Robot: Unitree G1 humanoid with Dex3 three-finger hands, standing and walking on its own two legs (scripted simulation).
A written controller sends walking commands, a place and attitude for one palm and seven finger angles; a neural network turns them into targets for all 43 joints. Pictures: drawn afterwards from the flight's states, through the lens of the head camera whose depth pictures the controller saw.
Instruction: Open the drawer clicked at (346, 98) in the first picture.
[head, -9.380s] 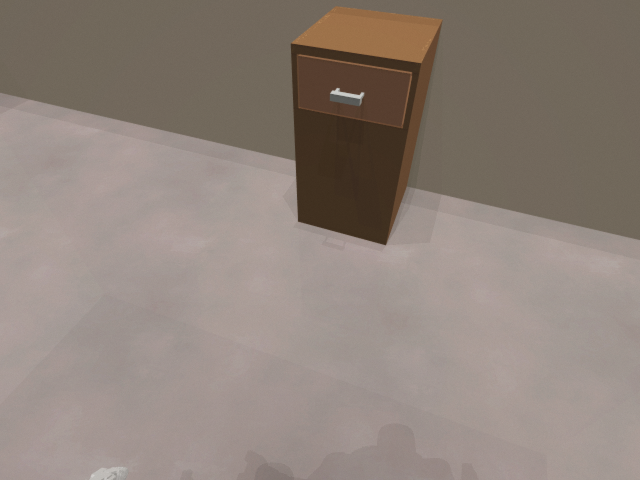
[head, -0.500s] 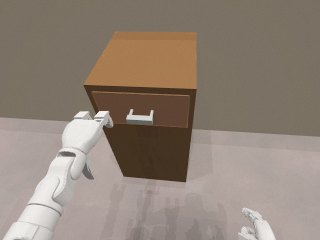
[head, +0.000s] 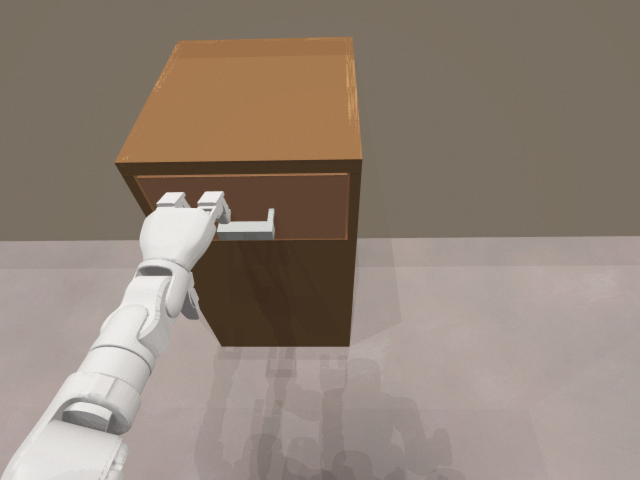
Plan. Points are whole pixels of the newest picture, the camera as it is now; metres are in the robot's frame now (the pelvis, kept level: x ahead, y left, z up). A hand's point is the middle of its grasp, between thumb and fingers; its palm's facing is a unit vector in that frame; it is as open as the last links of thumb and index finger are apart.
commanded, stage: move the hooked fingers above the handle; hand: left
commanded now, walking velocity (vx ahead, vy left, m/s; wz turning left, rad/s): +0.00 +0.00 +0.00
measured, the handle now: (247, 222) +0.57 +0.17 -0.08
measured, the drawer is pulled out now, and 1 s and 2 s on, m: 0.00 0.00 0.00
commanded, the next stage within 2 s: lower the fingers behind the handle in 1.46 s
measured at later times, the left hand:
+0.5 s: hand (222, 232) +0.47 +0.18 +0.00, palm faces -0.03 -0.02 -1.00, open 13.8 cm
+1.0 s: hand (238, 220) +0.52 +0.17 -0.03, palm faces -0.05 -0.02 -1.00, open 13.7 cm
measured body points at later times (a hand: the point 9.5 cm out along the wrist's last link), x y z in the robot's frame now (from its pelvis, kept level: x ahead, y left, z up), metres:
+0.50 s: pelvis +0.00 +0.01 -0.02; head +0.08 +0.00 +0.42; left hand +0.47 +0.18 +0.05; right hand +0.01 -0.27 -0.15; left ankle +0.01 +0.12 -0.72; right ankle -0.02 -0.11 -0.72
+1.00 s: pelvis -0.01 +0.02 -0.04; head +0.11 +0.02 +0.39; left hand +0.52 +0.16 +0.03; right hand -0.06 -0.24 -0.16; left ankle +0.01 +0.12 -0.72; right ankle -0.02 -0.11 -0.72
